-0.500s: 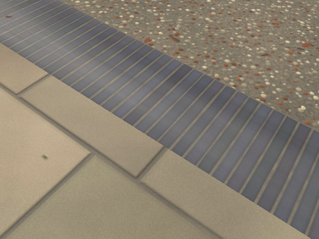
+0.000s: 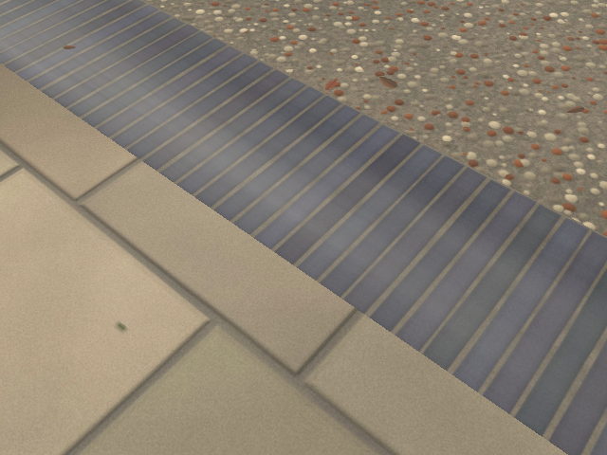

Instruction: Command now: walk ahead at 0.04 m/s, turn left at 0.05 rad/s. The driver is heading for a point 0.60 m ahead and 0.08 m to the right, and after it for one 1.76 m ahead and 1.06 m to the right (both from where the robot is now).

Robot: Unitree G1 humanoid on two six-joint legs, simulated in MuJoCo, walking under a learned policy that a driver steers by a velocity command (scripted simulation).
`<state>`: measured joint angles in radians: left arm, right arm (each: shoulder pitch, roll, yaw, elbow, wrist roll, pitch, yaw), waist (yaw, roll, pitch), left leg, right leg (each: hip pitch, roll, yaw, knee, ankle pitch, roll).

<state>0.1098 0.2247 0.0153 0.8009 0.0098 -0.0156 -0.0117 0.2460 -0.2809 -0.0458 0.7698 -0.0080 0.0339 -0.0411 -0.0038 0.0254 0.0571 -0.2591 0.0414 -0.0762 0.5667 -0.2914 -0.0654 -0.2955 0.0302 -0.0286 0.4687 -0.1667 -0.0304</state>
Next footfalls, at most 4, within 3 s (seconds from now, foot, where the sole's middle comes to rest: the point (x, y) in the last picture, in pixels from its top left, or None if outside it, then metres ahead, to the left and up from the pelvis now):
0.02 left None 0.05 0.15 -0.77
1.60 left None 0.46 0.13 -0.77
2.10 right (371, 372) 0.66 -0.12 -0.77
2.60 left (285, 341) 0.74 0.08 -0.77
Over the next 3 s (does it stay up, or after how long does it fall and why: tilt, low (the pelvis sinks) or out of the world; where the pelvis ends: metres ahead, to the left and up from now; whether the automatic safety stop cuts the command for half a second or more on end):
stays up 0.62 0.01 0.01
